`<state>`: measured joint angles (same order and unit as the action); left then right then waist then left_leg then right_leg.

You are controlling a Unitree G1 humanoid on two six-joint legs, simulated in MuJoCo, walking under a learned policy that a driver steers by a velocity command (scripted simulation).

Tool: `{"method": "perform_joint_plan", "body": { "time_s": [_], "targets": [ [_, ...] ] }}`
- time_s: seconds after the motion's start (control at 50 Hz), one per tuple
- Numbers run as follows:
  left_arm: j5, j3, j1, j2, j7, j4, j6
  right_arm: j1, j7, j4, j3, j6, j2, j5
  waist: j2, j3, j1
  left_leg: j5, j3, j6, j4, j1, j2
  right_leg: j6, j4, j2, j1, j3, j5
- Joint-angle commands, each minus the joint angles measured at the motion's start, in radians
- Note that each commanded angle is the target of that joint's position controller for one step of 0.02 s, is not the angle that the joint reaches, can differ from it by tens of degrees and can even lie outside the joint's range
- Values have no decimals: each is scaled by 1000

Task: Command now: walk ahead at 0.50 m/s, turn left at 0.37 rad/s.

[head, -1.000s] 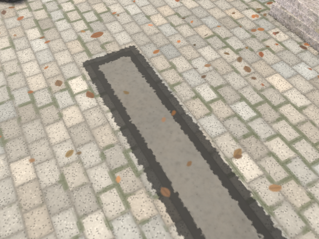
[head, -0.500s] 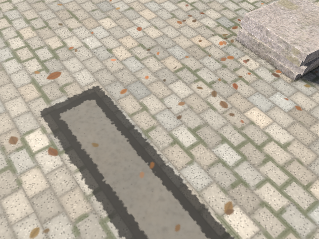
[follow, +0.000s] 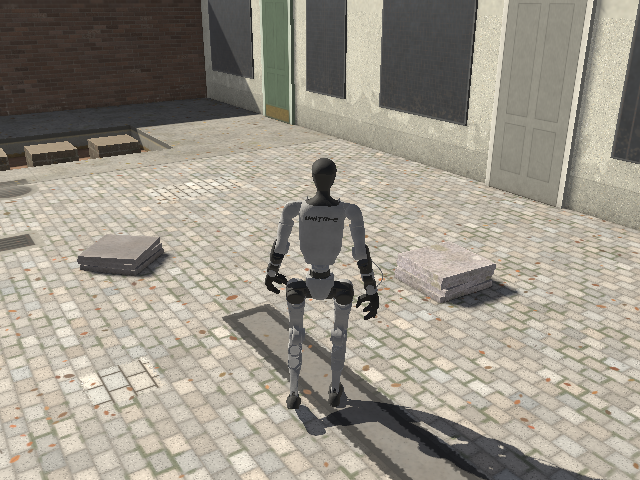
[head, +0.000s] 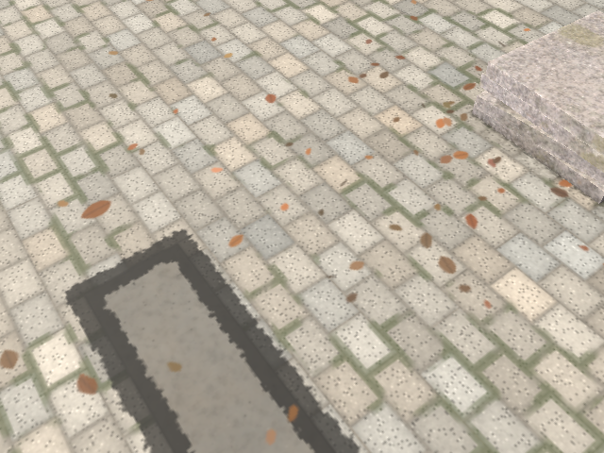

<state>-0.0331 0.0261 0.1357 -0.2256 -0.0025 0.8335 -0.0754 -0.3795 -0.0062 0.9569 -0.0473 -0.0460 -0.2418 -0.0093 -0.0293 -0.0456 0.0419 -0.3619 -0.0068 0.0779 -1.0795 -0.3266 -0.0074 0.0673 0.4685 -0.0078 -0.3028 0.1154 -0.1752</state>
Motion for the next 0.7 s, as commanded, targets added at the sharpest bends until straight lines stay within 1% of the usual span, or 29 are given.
{"method": "perform_joint_plan", "body": {
  "time_s": [0.02,0.06,0.08,0.14,0.18,0.2,0.24,0.3,0.32,0.34,0.36,0.38,0.4,0.42,0.44,0.46,0.48,0.5,0.52,0.54,0.56,0.58,0.6,0.64,0.7],
  "targets": [
    [11,24,105,-84,10,1,-24,-33,-17,-46,-21,20,-57,-19,122,24,-28,74,-39,-10,-54,-204,-80,76,-312,276,166,-252,49],
    [20,30,134,-97,11,17,-41,5,-27,-64,-23,35,-43,-19,103,20,-17,125,-31,-21,-48,-241,-87,79,-331,271,172,-183,126],
    [22,33,146,-102,12,24,-45,36,-31,-76,-24,39,-41,-20,99,12,-17,158,-26,-26,-39,-275,-94,80,-341,268,180,-151,141],
    [17,34,192,-96,14,47,-45,135,-40,-113,-23,45,-37,-20,95,-16,-29,257,-14,-40,33,-362,-103,82,-352,257,209,-71,185],
    [16,33,209,-93,15,60,-43,205,-46,-140,-17,42,-28,-20,91,-35,-39,319,8,-44,143,-367,-96,77,-350,242,217,-17,221],
    [15,34,216,-97,16,64,-42,239,-49,-152,-12,40,-22,-20,92,-42,-46,348,25,-43,204,-353,-91,73,-345,238,221,9,244],
    [16,37,244,-111,19,76,-40,310,-56,-180,-4,39,-15,-23,94,-52,-65,375,67,-31,304,-329,-81,70,-337,249,251,45,294],
    [12,42,295,-127,26,101,-29,381,-62,-216,0,37,-23,-28,90,-64,-85,323,115,6,395,-319,-62,64,-295,278,347,84,397],
    [11,43,301,-133,29,106,-23,388,-63,-223,-1,36,-28,-30,92,-63,-83,286,128,22,416,-305,-49,60,-266,284,379,99,465],
    [9,44,290,-139,33,107,-16,375,-60,-223,-3,35,-29,-33,96,-60,-68,247,149,37,440,-267,-21,52,-202,282,394,124,646],
    [10,48,282,-154,38,107,-9,335,-55,-213,-6,33,-34,-37,112,-32,-50,198,176,54,448,-208,20,43,-112,278,409,141,845],
    [12,54,274,-171,41,106,0,257,-48,-192,-13,27,-45,-39,122,13,-20,167,188,74,466,-126,62,35,18,271,413,149,976],
    [17,58,267,-182,42,101,9,147,-40,-160,-25,15,-66,-44,120,82,19,189,175,96,520,0,94,23,198,264,383,148,955],
    [29,58,249,-182,37,89,12,17,-25,-122,-45,1,-108,-56,69,165,91,342,114,132,630,212,73,-17,454,233,255,160,715],
    [21,39,284,-89,31,45,8,-6,-12,-115,-71,-6,-220,-50,-97,252,39,777,-183,184,544,472,-206,-55,749,135,-34,143,-183],
    [42,43,312,-103,29,-8,17,-18,-9,-147,-97,10,-315,-15,-187,413,34,1069,-610,398,603,673,-405,-99,1042,-39,-291,-19,-482],
    [28,44,224,-129,30,-10,18,2,3,-157,-91,27,-274,6,1,349,47,1105,-455,363,635,602,-367,-96,1026,42,-351,-130,-362],
    [35,36,169,-108,29,-28,10,73,11,-162,-76,30,-216,14,-1,217,28,1066,-356,328,662,462,-324,-93,965,68,-360,-130,-276],
    [25,38,160,-109,31,-17,11,128,13,-164,-61,33,-161,14,52,123,-14,997,-289,269,701,336,-255,-97,877,94,-330,-135,-237],
    [5,42,159,-115,29,-23,27,152,19,-169,-53,35,-135,22,44,90,-39,961,-249,241,724,251,-209,-105,816,104,-288,-143,-222],
    [-6,42,187,-110,27,-18,47,170,18,-174,-46,34,-121,19,37,98,-62,951,-218,222,737,197,-183,-112,778,102,-235,-143,-213],
    [-7,42,195,-102,25,-22,63,160,14,-174,-47,28,-130,13,37,113,-71,976,-210,212,735,175,-169,-119,745,93,-210,-140,-209],
    [-3,40,203,-91,24,-26,74,153,10,-173,-52,22,-150,7,33,128,-80,1000,-198,207,731,162,-155,-123,717,84,-201,-135,-198],
    [1,38,181,-87,25,-40,86,139,7,-178,-60,20,-175,1,13,145,-76,971,-199,194,732,148,-138,-127,666,77,-210,-133,-162],
    [1,42,103,-107,29,-73,98,115,11,-186,-61,33,-180,1,-27,138,-51,790,-243,169,747,146,-122,-132,595,75,-250,-145,-117]
  ]
}}
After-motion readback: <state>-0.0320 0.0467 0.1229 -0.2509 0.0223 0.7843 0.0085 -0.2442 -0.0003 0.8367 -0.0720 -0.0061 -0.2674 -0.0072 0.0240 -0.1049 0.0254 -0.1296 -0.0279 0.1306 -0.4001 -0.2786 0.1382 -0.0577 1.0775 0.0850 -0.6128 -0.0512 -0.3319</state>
